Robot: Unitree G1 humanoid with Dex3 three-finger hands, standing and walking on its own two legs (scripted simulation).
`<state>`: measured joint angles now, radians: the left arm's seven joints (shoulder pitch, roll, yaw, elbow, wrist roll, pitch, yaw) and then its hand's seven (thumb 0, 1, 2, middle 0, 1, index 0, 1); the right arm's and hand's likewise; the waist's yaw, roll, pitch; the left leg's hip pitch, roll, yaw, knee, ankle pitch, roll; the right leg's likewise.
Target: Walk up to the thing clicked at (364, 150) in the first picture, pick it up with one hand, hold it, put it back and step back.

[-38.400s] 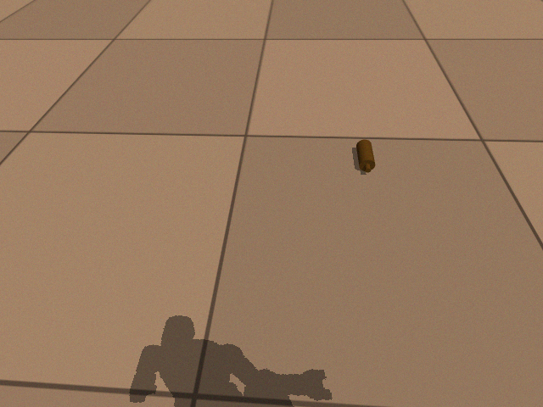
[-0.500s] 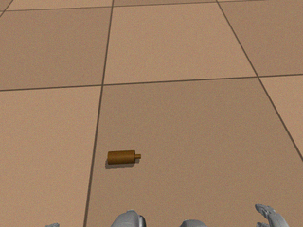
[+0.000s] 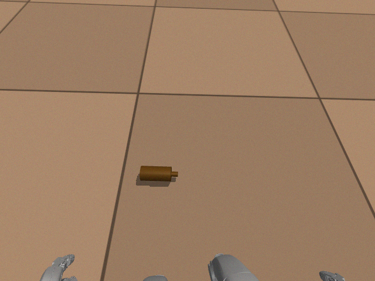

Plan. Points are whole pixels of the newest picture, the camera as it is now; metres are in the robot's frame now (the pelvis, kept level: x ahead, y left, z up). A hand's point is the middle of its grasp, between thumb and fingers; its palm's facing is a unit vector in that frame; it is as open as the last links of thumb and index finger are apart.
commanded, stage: step back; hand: left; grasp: from above
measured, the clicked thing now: (159, 173) +0.70 +0.16 -0.72
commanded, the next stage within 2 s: none
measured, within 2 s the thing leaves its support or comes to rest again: neither
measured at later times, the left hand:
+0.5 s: hand out of the picture -0.06 +0.24 -0.14, palm faces -0.03 -0.90 -0.43, open 7.4 cm
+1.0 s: hand out of the picture -0.28 +0.21 -0.15, palm faces -0.05 -0.91 -0.41, open 7.4 cm
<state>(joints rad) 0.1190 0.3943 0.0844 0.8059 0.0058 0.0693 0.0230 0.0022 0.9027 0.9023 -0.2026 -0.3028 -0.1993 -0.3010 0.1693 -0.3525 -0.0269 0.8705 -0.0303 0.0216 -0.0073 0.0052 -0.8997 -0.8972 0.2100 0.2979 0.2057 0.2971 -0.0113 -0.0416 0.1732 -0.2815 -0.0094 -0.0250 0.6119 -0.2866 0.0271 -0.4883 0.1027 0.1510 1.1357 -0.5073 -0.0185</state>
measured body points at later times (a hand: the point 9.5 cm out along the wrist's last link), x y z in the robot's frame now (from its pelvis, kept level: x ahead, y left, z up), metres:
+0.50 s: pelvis -0.17 -0.03 -0.01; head -0.12 -0.04 +0.44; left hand -0.06 +0.29 -0.11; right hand -0.10 -0.35 -0.13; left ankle -0.18 +0.10 -0.70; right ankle -0.11 -0.16 -0.73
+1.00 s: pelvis -0.36 -0.06 -0.01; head -0.32 -0.08 +0.44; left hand -0.28 +0.25 -0.12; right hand -0.24 -0.39 -0.12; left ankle -0.27 +0.09 -0.68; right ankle -0.36 -0.18 -0.73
